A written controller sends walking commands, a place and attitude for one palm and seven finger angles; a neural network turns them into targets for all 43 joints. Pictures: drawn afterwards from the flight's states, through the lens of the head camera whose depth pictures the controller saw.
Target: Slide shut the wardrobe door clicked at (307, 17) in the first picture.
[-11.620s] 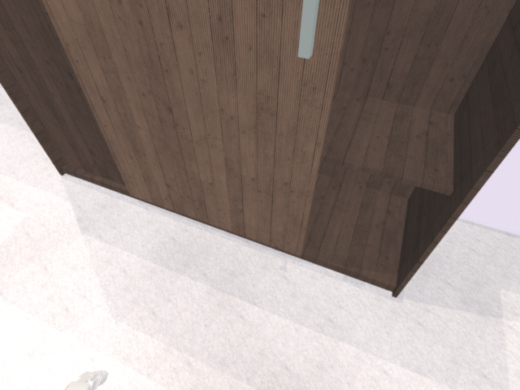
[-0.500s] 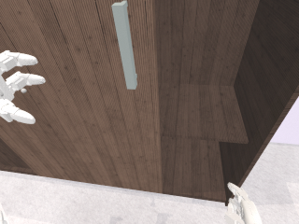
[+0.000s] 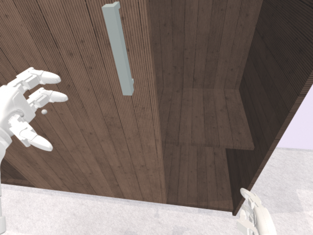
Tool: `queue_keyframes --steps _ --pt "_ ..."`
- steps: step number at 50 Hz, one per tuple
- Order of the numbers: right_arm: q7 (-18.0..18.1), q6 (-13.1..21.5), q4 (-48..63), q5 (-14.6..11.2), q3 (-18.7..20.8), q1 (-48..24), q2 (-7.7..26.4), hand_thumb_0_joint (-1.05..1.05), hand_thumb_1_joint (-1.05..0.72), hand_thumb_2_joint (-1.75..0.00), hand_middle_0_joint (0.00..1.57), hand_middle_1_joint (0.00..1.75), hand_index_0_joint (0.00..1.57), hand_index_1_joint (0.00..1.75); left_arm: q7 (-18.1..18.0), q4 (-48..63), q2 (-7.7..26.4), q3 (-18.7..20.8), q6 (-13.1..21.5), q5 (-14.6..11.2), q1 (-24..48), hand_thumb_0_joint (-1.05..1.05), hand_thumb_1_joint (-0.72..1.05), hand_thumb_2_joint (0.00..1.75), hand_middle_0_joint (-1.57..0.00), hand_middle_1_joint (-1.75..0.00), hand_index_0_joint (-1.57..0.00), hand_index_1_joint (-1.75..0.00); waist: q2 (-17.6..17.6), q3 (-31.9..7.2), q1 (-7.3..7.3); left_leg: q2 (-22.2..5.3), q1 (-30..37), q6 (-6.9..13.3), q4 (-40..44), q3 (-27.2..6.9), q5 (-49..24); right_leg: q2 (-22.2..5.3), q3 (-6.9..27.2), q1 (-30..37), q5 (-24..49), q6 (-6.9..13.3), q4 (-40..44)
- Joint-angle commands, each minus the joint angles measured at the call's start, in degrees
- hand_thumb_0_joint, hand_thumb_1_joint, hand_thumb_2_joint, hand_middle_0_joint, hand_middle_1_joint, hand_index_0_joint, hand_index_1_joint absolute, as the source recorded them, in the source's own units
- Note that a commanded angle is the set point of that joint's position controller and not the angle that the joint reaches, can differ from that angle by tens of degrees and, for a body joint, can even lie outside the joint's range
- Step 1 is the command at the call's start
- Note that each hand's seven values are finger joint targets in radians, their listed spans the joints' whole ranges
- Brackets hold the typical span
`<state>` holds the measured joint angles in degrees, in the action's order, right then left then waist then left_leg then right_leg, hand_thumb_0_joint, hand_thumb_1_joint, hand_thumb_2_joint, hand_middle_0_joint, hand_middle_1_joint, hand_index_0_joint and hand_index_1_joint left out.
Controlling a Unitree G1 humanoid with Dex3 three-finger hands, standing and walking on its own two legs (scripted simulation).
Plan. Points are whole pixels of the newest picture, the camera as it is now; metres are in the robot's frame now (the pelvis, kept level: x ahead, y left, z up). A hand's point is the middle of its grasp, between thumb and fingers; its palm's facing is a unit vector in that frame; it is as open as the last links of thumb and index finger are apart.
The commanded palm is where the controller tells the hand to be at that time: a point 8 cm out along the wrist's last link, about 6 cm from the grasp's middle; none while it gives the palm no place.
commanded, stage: move the hooked fingers beside the handle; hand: left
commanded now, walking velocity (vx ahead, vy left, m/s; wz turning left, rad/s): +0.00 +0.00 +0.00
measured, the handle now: (123, 52) +0.47 +0.12 +0.27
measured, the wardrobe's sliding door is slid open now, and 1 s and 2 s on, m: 0.40 0.40 0.40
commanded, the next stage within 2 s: none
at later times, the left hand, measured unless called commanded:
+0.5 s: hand (47, 72) +0.32 +0.23 +0.31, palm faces +0.00 -0.99 -0.14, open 13.9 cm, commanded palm +0.29 +0.29 +0.27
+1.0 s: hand (72, 75) +0.39 +0.23 +0.26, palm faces +0.05 -0.99 -0.10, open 13.9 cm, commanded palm +0.34 +0.27 +0.27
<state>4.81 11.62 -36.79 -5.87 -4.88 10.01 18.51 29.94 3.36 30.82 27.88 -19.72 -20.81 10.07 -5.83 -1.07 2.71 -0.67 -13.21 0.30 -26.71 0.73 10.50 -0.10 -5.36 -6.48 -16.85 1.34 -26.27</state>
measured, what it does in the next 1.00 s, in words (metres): stands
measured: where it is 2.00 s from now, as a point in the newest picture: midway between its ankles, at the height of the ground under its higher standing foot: outside the picture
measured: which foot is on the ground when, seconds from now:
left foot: down 0.00-1.00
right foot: down 0.00-1.00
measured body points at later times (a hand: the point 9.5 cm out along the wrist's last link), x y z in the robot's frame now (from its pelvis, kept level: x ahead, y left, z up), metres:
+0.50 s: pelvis +0.01 +0.01 +0.00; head -0.03 -0.02 +0.45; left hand +0.31 +0.29 +0.31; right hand +0.21 -0.21 -0.07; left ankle +0.04 +0.12 -0.74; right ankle -0.03 -0.10 -0.74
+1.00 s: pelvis +0.02 +0.00 +0.00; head -0.01 -0.04 +0.45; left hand +0.38 +0.28 +0.27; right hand +0.21 -0.23 -0.09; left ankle +0.04 +0.12 -0.74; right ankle -0.03 -0.10 -0.74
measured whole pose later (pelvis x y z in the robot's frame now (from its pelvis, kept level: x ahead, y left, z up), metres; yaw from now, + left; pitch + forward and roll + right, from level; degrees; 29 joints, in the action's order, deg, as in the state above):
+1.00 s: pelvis +0.02 +0.00 +0.00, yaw -1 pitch -1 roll +0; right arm 3.8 5.1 -37.7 -6.2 -5.0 8.7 16.6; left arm 17.2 -17.8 31.1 20.4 -29.3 -15.2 32.4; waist -5.4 -3.0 0.4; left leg -0.1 -12.8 0.5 -25.0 1.6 11.1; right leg -0.6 -4.4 -6.6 -17.4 1.0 -25.0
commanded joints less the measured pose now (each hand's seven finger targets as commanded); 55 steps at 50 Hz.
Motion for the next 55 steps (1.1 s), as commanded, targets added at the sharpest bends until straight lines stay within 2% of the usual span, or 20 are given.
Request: queue_keyframes --steps 1,5,7,11,15,17,19,23,26,29,31,33,37,39,42,44,48,49,53,55 --pt "0.43 4.99 8.52 0.97 2.42 -9.25 4.03 0.0 -0.9 -0.9 0.2 0.3 0.2 0.3 -4.71 11.84 27.42 19.1 9.25 -3.07 23.55 0.0 -0.5 0.3 -0.3 -1.2 -0.3 -1.2 -0.1 -15.46 0.93 1.42 11.84 2.35 0.15 -2.26 -10.11 -0.24 2.32 -1.06 19.42 -1.04 4.51" --pt "-0.26 3.31 6.05 0.36 3.01 -8.08 5.65 0.0 -0.9 -0.9 0.2 0.3 0.2 0.3 -4.49 -8.59 18.07 7.64 2.75 0.61 19.23 0.0 -0.5 0.3 -0.3 -1.2 -0.3 -1.2 1.64 3.63 -0.57 1.0 3.94 1.61 1.88 -2.17 -2.32 -0.42 2.9 -10.95 10.38 -1.45 7.41" --pt "-0.2 2.89 7.78 -0.28 3.13 -8.65 6.03 0.0 -0.9 -0.9 0.2 0.3 0.2 0.3 -3.08 -10.73 14.0 1.25 0.9 1.78 19.12 0.0 -0.5 0.3 -0.3 -1.2 -0.3 -1.2 3.43 3.43 -1.22 0.97 3.97 1.68 2.21 -2.71 -1.46 -0.49 2.83 -12.08 8.79 -1.61 7.12" --pt "-0.32 2.8 10.68 -1.23 3.13 -10.56 5.69 0.0 -0.9 -0.9 0.2 0.3 0.2 0.3 -1.17 0.58 8.78 -6.56 0.14 1.22 27.07 0.0 -0.5 0.3 -0.3 -1.2 -0.3 -1.2 3.64 -6.19 -2.03 1.19 10.02 2.21 1.3 -3.39 -2.5 -0.82 2.52 -10.59 10.82 -1.4 5.08" --pt "0.42 4.5 11.78 -0.06 2.58 -11.4 5.16 0.0 -0.9 -0.9 0.2 0.3 0.2 0.3 -3.28 23.28 22.15 5.98 5.97 -1.06 38.68 0.0 -0.5 0.3 -0.3 -1.2 -0.3 -1.2 -1.71 -24.34 -0.16 1.85 19.97 2.49 0.62 -4.56 -9.31 -0.33 2.62 -2.92 15.4 -0.4 3.67" --pt "0.57 5.33 10.55 0.91 2.25 -10.26 4.17 0.0 -0.9 -0.9 0.2 0.3 0.2 0.3 -6.88 25.27 21.67 8.94 8.86 -1.02 37.74 0.0 -0.5 0.3 -0.3 -1.2 -0.3 -1.2 -2.13 -26.63 0.17 1.26 21.88 1.95 0.84 -4.87 -13.49 -0.01 1.52 -1.76 17.83 -0.03 2.48" --pt "0.32 4.59 8.04 1.76 2.4 -9.4 3.83 0.0 -0.9 -0.9 0.2 0.3 0.2 0.3 -10.75 17.62 25.13 15.25 8.44 -0.56 30.1 0.0 -0.5 0.3 -0.3 -1.2 -0.3 -1.2 -0.26 -22.69 2.27 1.14 16.79 1.77 1.55 -4.22 -13.35 0.26 0.98 -0.34 17.48 0.07 3.17" --pt "-0.22 1.0 5.72 0.9 2.59 -9.76 4.06 0.0 -0.9 -0.9 0.2 0.3 0.2 0.3 -11.83 -4.1 14.56 5.33 0.16 1.61 25.73 0.0 -0.5 0.3 -0.3 -1.2 -0.3 -1.2 3.94 -4.55 0.54 0.76 7.23 1.38 3.75 -2.65 -8.0 0.15 0.65 -5.77 15.03 -0.56 4.79" --pt "-0.65 -0.85 7.34 -0.03 2.67 -9.97 5.1 0.0 -0.9 -0.9 0.2 0.3 0.2 0.3 -9.27 -10.4 10.09 -1.69 -3.79 3.37 23.38 0.0 -0.5 0.3 -0.3 -1.2 -0.3 -1.2 5.49 -0.7 -0.47 0.89 5.18 1.44 3.86 -2.45 -4.76 -0.2 1.36 -8.51 12.71 -0.98 5.71" --pt "-0.96 -0.9 9.16 -0.93 2.86 -10.75 4.91 0.0 -0.9 -0.9 0.2 0.3 0.2 0.3 -6.63 -5.82 3.77 -9.52 -5.34 2.73 28.83 0.0 -0.5 0.3 -0.3 -1.2 -0.3 -1.2 5.76 -5.03 -2.0 0.6 8.84 1.99 2.91 -3.31 -5.12 -0.42 1.45 -8.89 13.35 -0.84 5.21" --pt "-0.49 -0.1 10.47 -0.96 2.7 -11.75 4.74 0.0 -0.9 -0.9 0.2 0.3 0.2 0.3 -5.61 4.38 5.32 -10.01 -3.59 1.73 39.16 0.0 -0.5 0.3 -0.3 -1.2 -0.3 -1.2 4.75 -12.67 -2.83 0.9 14.52 2.45 2.19 -3.96 -5.86 -0.44 1.71 -8.17 13.74 -0.7 4.56" --pt "0.07 1.33 11.84 -0.21 2.45 -12.24 4.14 0.0 -0.9 -0.9 0.2 0.3 0.2 0.3 -7.35 19.5 11.85 -4.7 1.54 1.43 47.65 0.0 -0.5 0.3 -0.3 -1.2 -0.3 -1.2 0.26 -22.21 -2.05 1.33 21.39 2.4 1.43 -4.75 -10.23 -0.25 2.08 -5.55 15.84 -0.14 3.89" --pt "0.68 2.62 8.12 1.7 2.37 -9.98 3.68 0.0 -0.9 -0.9 0.2 0.3 0.2 0.3 -14.47 21.17 15.83 4.16 7.99 1.35 45.65 0.0 -0.5 0.3 -0.3 -1.2 -0.3 -1.2 -1.6 -26.75 -0.59 0.43 23.45 1.16 1.77 -5.35 -15.62 0.15 1.22 -2.35 17.59 0.32 2.83" --pt "0.37 1.39 5.59 2.21 2.61 -9.53 3.71 0.0 -0.9 -0.9 0.2 0.3 0.2 0.3 -17.28 9.28 17.98 7.95 5.48 2.5 40.85 0.0 -0.5 0.3 -0.3 -1.2 -0.3 -1.2 -0.5 -21.66 1.29 0.83 17.36 1.12 2.42 -4.43 -14.32 0.22 1.24 -0.37 17.79 0.47 3.47" --pt "0.28 -1.93 4.29 1.12 2.42 -10.1 3.91 0.0 -0.9 -0.9 0.2 0.3 0.2 0.3 -17.39 -9.84 10.07 -0.36 -3.33 3.82 35.73 0.0 -0.5 0.3 -0.3 -1.2 -0.3 -1.2 6.17 -5.44 -0.18 0.86 7.45 1.32 4.45 -2.57 -7.47 -0.06 1.36 -4.47 14.72 -0.36 5.44" --pt "-0.02 -3.44 4.75 0.49 2.78 -9.12 4.78 0.0 -0.9 -0.9 0.2 0.3 0.2 0.3 -15.6 -18.27 7.83 -3.22 -6.42 4.95 29.91 0.0 -0.5 0.3 -0.3 -1.2 -0.3 -1.2 9.83 -1.34 -0.49 0.98 4.65 1.59 4.13 -1.84 -5.72 0.0 1.62 -6.25 13.97 -0.73 6.37" --pt "-0.64 -4.21 8.28 -0.7 3.31 -9.9 5.52 0.0 -0.9 -0.9 0.2 0.3 0.2 0.3 -10.63 -13.93 8.29 -6.9 -8.83 4.88 36.44 0.0 -0.5 0.3 -0.3 -1.2 -0.3 -1.2 8.18 -8.37 -1.68 1.01 8.64 2.37 2.47 -2.04 -8.13 -0.76 2.49 -5.64 18.76 -0.91 5.22" --pt "-0.65 -3.84 8.87 -0.54 3.22 -10.2 5.16 0.0 -0.9 -0.9 0.2 0.3 0.2 0.3 -9.86 -8.82 6.81 -8.7 -6.15 4.29 40.65 0.0 -0.5 0.3 -0.3 -1.2 -0.3 -1.2 8.02 -10.55 -2.41 1.15 10.24 2.65 1.77 -2.04 -9.32 -0.72 2.59 -4.95 20.09 -0.74 4.95" --pt "0.41 -0.93 11.03 0.69 2.81 -10.23 3.92 0.0 -0.9 -0.9 0.2 0.3 0.2 0.3 -11.42 15.92 15.59 -1.08 6.36 2.95 56.44 0.0 -0.5 0.3 -0.3 -1.2 -0.3 -1.2 1.19 -27.23 -2.22 1.73 22.42 2.95 0.27 -2.89 -17.16 -0.14 2.91 -0.37 24.67 0.09 3.09" --pt "0.64 -0.35 9.14 1.42 2.64 -9.15 3.89 0.0 -0.9 -0.9 0.2 0.3 0.2 0.3 -13.54 15.12 17.29 2.7 9.14 2.5 54.36 0.0 -0.5 0.3 -0.3 -1.2 -0.3 -1.2 -1.57 -27.44 -1.77 1.55 22.27 2.49 0.26 -3.02 -18.5 0.0 2.67 0.59 24.93 0.25 3.06"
